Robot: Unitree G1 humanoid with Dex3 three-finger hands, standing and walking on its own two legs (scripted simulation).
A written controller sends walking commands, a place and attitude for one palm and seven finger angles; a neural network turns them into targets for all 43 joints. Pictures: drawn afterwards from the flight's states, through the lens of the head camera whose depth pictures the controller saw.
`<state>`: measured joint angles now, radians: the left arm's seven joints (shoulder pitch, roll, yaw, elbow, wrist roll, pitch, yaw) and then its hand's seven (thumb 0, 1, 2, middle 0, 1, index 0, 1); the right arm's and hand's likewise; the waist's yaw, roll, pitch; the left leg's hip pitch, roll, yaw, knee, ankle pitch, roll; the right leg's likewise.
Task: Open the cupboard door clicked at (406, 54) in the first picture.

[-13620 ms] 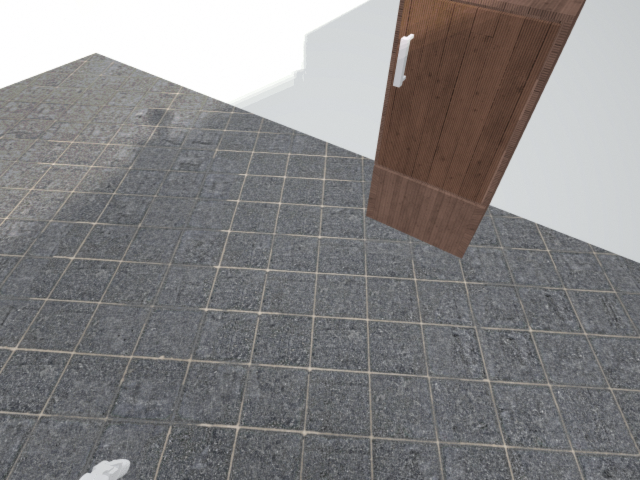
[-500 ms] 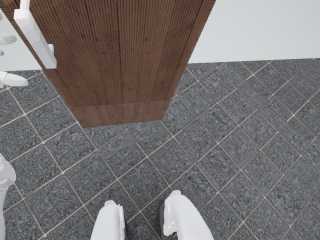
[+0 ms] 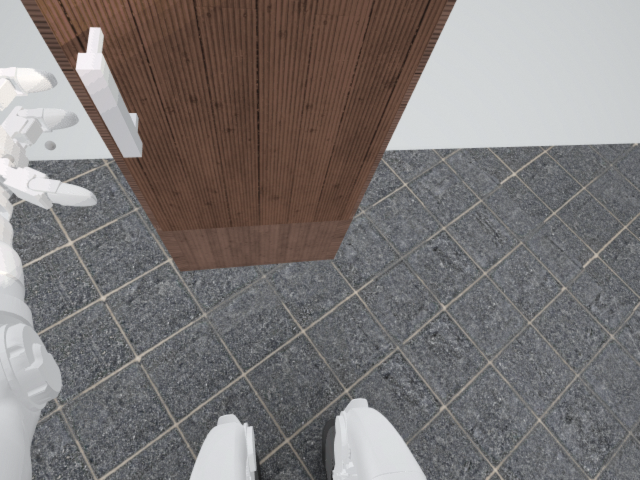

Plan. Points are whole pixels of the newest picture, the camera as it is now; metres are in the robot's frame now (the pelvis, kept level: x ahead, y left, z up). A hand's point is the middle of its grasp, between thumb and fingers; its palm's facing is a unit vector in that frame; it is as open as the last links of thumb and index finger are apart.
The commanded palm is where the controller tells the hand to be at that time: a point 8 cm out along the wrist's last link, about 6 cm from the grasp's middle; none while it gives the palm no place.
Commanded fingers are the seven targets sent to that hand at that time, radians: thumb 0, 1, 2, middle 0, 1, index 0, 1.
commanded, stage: move the hooked fingers beside the handle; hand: left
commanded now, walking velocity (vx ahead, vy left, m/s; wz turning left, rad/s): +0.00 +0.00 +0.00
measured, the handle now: (115, 98) +0.55 +0.22 +0.06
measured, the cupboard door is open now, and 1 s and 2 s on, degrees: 0 0 2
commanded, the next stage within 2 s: slide the fingers in behind the handle in 0.22 s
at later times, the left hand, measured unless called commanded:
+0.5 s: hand (55, 147) +0.48 +0.27 +0.05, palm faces +0.05 -1.00 -0.02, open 14.0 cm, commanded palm +0.46 +0.30 +0.05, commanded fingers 0.00 -0.50 0.30 -0.30 -1.20 -0.30 -1.20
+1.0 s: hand (96, 144) +0.49 +0.23 +0.05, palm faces +0.05 -1.00 -0.01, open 14.0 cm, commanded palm +0.47 +0.26 +0.05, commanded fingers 0.00 -0.50 0.30 -0.30 -1.20 -0.30 -1.20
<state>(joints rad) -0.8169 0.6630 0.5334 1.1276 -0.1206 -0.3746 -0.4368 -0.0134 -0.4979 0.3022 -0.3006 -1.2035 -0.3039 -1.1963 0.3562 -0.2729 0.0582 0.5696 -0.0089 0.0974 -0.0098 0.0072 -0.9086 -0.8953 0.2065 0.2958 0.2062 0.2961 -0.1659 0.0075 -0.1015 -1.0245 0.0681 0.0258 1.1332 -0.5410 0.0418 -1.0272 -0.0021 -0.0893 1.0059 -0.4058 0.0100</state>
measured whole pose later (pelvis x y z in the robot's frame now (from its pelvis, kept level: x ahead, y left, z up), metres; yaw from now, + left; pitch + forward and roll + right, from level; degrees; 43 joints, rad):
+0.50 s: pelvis -0.01 -0.01 -0.01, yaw +0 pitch +25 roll -5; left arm -0.85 0.68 0.52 1.15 -0.12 -0.40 -0.44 -0.01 -0.50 0.30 -0.30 -1.20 -0.30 -1.20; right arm 0.36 -0.28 0.06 0.59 -0.01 0.08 -0.02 0.01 -0.91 -0.90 0.21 0.30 0.21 0.30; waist -0.17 0.00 -0.09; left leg -1.07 0.07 0.02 1.17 -0.54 0.03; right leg -1.07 0.00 -0.10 1.04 -0.41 0.00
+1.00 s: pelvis +0.00 -0.01 +0.00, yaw +0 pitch +24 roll -4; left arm -0.84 0.57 0.47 1.12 -0.11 -0.40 -0.33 -0.01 -0.50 0.30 -0.30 -1.20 -0.30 -1.20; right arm 0.36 -0.26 0.06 0.59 -0.01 0.09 0.00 0.01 -0.91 -0.90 0.21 0.30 0.21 0.30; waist -0.17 0.01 -0.10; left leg -1.03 0.06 0.03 1.14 -0.54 0.04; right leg -1.04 -0.01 -0.08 1.03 -0.42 0.00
